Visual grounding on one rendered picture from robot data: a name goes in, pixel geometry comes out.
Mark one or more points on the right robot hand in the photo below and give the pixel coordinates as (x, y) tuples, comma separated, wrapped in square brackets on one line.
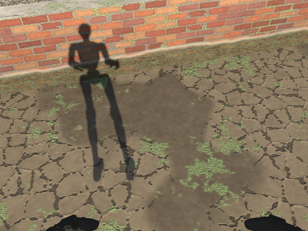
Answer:
[(270, 223)]

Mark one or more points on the left robot hand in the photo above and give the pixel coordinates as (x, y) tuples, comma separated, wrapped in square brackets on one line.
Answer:
[(73, 223)]

